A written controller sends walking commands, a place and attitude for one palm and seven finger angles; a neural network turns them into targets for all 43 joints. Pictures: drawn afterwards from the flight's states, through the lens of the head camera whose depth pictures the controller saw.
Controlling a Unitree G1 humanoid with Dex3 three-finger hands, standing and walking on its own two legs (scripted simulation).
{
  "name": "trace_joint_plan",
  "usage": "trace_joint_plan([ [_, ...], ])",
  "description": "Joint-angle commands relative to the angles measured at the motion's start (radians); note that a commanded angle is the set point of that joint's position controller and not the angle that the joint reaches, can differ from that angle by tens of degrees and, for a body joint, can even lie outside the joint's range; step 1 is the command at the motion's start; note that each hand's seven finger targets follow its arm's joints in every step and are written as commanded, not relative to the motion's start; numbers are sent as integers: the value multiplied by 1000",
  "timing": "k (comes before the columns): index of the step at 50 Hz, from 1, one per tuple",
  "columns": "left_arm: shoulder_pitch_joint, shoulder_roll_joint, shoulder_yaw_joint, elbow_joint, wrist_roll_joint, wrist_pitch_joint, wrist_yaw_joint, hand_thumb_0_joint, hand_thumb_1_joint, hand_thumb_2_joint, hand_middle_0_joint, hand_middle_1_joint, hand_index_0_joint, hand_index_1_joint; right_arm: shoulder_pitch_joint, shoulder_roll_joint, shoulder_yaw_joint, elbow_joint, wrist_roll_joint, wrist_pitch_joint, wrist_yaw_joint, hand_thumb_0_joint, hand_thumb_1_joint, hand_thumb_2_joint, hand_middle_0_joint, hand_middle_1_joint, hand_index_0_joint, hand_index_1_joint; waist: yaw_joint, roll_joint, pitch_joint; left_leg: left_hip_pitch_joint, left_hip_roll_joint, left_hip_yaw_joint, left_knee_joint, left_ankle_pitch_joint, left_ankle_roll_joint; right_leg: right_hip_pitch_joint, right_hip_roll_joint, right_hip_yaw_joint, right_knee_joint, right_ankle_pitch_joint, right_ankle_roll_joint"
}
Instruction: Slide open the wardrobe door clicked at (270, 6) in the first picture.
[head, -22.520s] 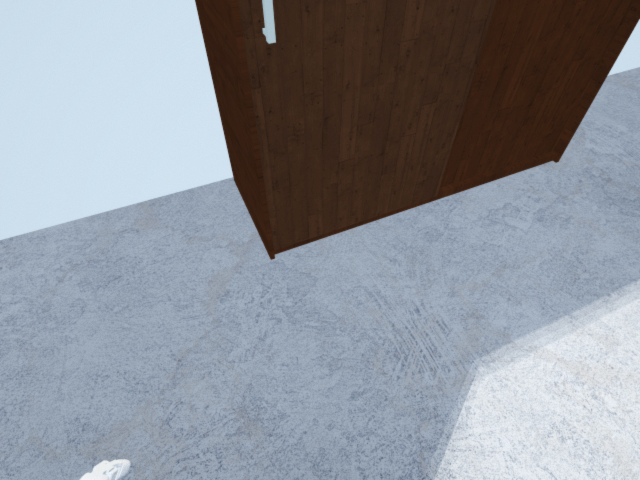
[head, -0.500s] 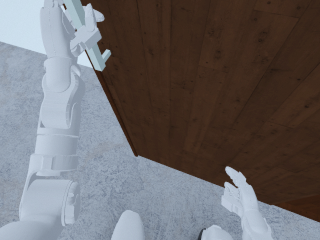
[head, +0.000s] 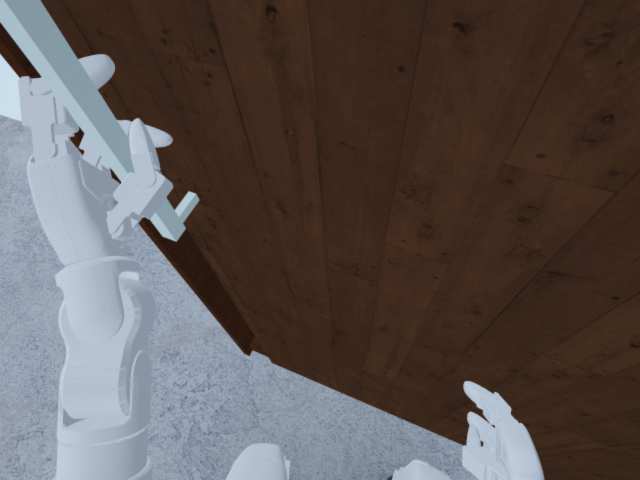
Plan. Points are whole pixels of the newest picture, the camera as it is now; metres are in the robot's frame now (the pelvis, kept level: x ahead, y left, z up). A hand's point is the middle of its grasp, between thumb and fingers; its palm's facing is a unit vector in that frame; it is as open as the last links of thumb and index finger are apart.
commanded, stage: step sideways, sliding the door along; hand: left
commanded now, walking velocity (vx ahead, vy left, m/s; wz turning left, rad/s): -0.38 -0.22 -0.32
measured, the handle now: (112, 105) +0.34 +0.22 +0.27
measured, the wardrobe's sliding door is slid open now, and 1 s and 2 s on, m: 0.09 0.25 0.41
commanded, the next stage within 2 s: none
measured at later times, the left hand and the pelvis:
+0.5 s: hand (273, 226) +0.27 +0.08 +0.23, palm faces +0.17 -0.99 -0.02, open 7.3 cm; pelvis -0.03 -0.04 +0.00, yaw -9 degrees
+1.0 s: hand (334, 246) +0.26 +0.03 +0.24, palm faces +0.13 -0.99 +0.02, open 6.9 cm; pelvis -0.15 -0.09 +0.02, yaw -14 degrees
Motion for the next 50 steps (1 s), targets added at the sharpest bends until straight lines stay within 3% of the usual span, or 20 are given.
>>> trace_joint_plan([
  [1, -264, 15, -426, -631, -26, -247, -142, 0, 900, 900, -450, -1400, -450, -1400, -194, -2, 12, -151, -33, -51, 6, 0, -900, -900, 200, 300, 200, 300, -141, -184, -434, -94, -115, -65, -66, -6, 19, 295, -221, 244, -90, 1273, -37],
  [3, -175, 19, -436, -592, -12, -279, -140, 0, 900, 900, -450, -1400, -450, -1400, -152, -60, -39, -133, -22, -24, 15, 0, -900, -900, 200, 300, 200, 300, -159, -263, -518, 179, -21, -33, -307, 447, 38, 176, -144, 173, 68, 1064, -21],
  [4, -141, 21, -455, -631, -9, -292, -142, 0, 900, 900, -450, -1400, -450, -1400, -164, -92, -57, -151, -17, -7, 17, 0, -900, -900, 200, 300, 200, 300, -151, -117, -584, 383, 111, -108, -399, 924, 89, 23, -69, 113, 176, 672, 27],
  [5, -94, -25, -491, -582, -11, -299, -163, 0, 900, 900, -450, -1400, -450, -1400, -204, -104, -70, -185, -19, 0, 39, 0, -900, -900, 200, 300, 200, 300, -110, 70, -598, 499, 264, -203, -395, 1347, 177, -145, 5, 118, 323, -12, 38],
  [6, -110, -50, -520, -566, 6, -313, -174, 0, 900, 900, -450, -1400, -450, -1400, -200, -103, -68, -196, -22, -4, 50, 0, -900, -900, 200, 300, 200, 300, -110, 136, -519, 526, 289, -169, -396, 1488, 199, -242, 32, 113, 400, -243, 38],
  [12, -100, 41, -396, -436, 28, -282, -156, 0, 900, 900, -450, -1400, -450, -1400, -199, -78, -46, -153, -35, 9, 32, 0, -900, -900, 200, 300, 200, 300, -125, 206, -399, 469, 226, 30, -408, 1322, 117, -224, 40, 23, 268, -95, 47],
  [19, -122, 95, -314, -407, 10, -267, -144, 0, 900, 900, -450, -1400, -450, -1400, -263, -53, -19, -139, -25, 24, 6, 0, -900, -900, 200, 300, 200, 300, -114, 175, -390, 269, 212, 57, -263, 1021, 84, 97, 52, 9, -114, 207, 51],
  [20, -143, 93, -327, -418, 7, -272, -145, 0, 900, 900, -450, -1400, -450, -1400, -264, -40, -11, -143, -20, 22, 4, 0, -900, -900, 200, 300, 200, 300, -111, 81, -403, 207, 155, 61, -173, 863, 66, 157, 12, 37, -172, 423, 46],
  [22, -94, 131, -293, -411, -3, -257, -134, 0, 900, 900, -450, -1400, -450, -1400, -265, -19, -11, -153, -22, 12, -9, 0, -900, -900, 200, 300, 200, 300, -82, -280, -446, -89, -133, 15, 134, -148, -11, 258, -253, 435, -264, 1252, -108],
  [23, -61, 133, -290, -424, -12, -249, -126, 0, 900, 900, -450, -1400, -450, -1400, -246, -24, -27, -140, -34, 12, -11, 0, -900, -900, 200, 300, 200, 300, -69, -318, -500, -117, -160, -101, 225, -236, -2, 284, -295, 489, -277, 1228, -95],
  [25, -135, 87, -311, -517, -4, -273, -117, 0, 900, 900, -450, -1400, -450, -1400, -223, 9, -2, -109, -36, 22, 3, 0, -900, -900, 200, 300, 200, 300, -110, -221, -553, -200, -130, -147, 168, -173, -9, 452, -291, 423, -204, 1165, -165],
  [30, -234, 165, -214, -358, 0, -288, -116, 0, 900, 900, -450, -1400, -450, -1400, -200, -23, -14, -88, -39, 107, -10, 0, -900, -900, 200, 300, 200, 300, -137, -184, -568, 129, -138, 20, -344, 162, -5, 204, -138, 218, -181, 706, -82],
  [31, -279, 194, -194, -341, -8, -288, -124, 0, 900, 900, -450, -1400, -450, -1400, -188, -42, -26, -92, -40, 115, -16, 0, -900, -900, 200, 300, 200, 300, -153, -119, -572, 306, -67, -8, -481, 328, 22, 38, -94, 189, -100, 512, -41],
  [32, -326, 183, -202, -331, -20, -285, -139, 0, 900, 900, -450, -1400, -450, -1400, -220, -102, -48, -134, -41, 115, -21, 0, -900, -900, 200, 300, 200, 300, -144, 130, -518, 382, 229, -345, -595, 599, 147, -213, 25, 118, 125, 90, 27],
  [33, -370, 182, -185, -266, -12, -279, -140, 0, 900, 900, -450, -1400, -450, -1400, -265, -94, -53, -143, -49, 107, -18, 0, -900, -900, 200, 300, 200, 300, -122, 211, -481, 295, 459, -544, -675, 704, 265, -256, 73, 185, 400, -223, 37],
  [34, -401, 225, -123, -187, -8, -270, -133, 0, 900, 900, -450, -1400, -450, -1400, -265, -117, -67, -147, -40, 118, -14, 0, -900, -900, 200, 300, 200, 300, -131, 137, -467, 223, 483, -575, -684, 537, 289, -253, 84, 250, 578, -229, 33],
  [37, -466, 140, -203, -119, -17, -226, -153, 0, 900, 900, -450, -1400, -450, -1400, -241, -116, -59, -91, -43, 106, -6, 0, -900, -900, 200, 300, 200, 300, -122, 139, -377, 301, 335, -252, -555, 723, 217, -383, 32, 226, 609, -135, 64],
  [40, -544, 90, -257, -81, -21, -182, -160, 0, 900, 900, -450, -1400, -450, -1400, -199, -125, -75, -83, -29, 106, 3, 0, -900, -900, 200, 300, 200, 300, -126, 177, -427, 347, 239, -106, -544, 806, 146, -261, 41, 106, 424, -91, 79],
  [45, -628, 58, -278, -3, -32, -181, -162, 0, 900, 900, -450, -1400, -450, -1400, -179, -121, -72, -90, -14, 84, -4, 0, -900, -900, 200, 300, 200, 300, -154, 321, -433, 299, 202, -69, -576, 709, 119, -36, 82, 19, 120, -150, 76],
  [50, -743, 78, -279, 78, -38, -197, -144, 0, 900, 900, -450, -1400, -450, -1400, -173, -108, -63, -78, 14, 38, -4, 0, -900, -900, 200, 300, 200, 300, -144, 240, -506, 288, 127, -55, -399, 742, 79, 204, 86, 8, -306, 104, 65],
])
